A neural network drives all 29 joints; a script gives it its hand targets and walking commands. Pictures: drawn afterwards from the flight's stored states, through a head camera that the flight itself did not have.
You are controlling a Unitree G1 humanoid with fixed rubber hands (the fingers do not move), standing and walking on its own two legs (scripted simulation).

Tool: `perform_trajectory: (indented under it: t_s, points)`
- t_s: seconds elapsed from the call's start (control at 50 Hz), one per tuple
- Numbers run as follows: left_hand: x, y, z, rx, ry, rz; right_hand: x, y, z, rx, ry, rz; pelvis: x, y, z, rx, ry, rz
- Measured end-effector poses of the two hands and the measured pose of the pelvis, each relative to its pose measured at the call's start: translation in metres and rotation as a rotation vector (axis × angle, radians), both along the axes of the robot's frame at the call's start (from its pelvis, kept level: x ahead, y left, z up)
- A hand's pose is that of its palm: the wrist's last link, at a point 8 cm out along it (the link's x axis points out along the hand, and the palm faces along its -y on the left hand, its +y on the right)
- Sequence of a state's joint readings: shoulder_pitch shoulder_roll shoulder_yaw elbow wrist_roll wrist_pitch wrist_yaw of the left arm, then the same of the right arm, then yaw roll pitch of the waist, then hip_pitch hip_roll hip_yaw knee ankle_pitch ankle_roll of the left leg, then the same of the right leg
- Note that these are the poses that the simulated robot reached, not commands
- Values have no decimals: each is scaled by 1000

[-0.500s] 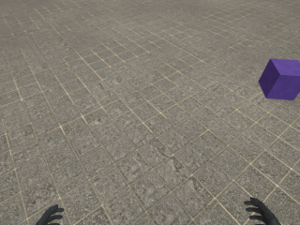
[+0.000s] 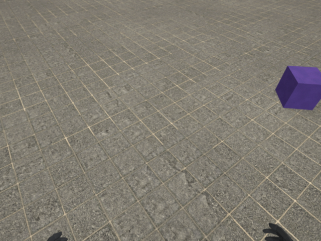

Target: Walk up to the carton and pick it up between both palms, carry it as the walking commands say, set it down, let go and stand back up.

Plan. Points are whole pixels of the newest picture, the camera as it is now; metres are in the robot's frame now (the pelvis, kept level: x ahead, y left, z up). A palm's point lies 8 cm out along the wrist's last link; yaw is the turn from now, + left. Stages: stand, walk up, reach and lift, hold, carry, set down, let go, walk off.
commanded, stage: stand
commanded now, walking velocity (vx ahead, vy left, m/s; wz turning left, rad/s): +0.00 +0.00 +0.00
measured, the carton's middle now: (299, 87) +1.50 -1.34 -0.63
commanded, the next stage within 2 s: walk up in 1.24 s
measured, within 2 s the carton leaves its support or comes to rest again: neither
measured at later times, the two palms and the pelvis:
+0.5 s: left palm out of the picture +0.10 +0.31 -0.09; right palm out of the picture +0.10 -0.31 -0.09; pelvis +0.00 +0.00 +0.01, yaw +0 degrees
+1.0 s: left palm out of the picture +0.10 +0.31 -0.09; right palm out of the picture +0.10 -0.31 -0.09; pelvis +0.00 +0.00 +0.01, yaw +0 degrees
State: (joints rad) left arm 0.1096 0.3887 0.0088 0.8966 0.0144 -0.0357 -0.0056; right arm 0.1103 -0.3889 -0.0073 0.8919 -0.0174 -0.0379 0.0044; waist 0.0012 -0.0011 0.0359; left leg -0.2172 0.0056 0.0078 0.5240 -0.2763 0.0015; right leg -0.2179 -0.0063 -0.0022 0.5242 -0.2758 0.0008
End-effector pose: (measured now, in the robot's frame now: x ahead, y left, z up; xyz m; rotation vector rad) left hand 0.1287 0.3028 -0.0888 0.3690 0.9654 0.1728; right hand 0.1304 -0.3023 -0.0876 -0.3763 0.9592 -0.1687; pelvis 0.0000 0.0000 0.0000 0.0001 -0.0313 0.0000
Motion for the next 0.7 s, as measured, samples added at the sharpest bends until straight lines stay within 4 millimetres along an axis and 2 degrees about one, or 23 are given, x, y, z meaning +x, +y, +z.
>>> perform_trajectory:
  t_s: [0.46, 0.7]
  points:
    - [-23, 6, -1, 7, 103, 40, -27, -8, -2, -4, 109, -54, -3, 0, 10, 0, -10, -2]
    - [-27, 8, -2, 10, 126, 51, -32, -10, -3, -7, 132, -66, -2, 0, 12, 0, -9, -2]
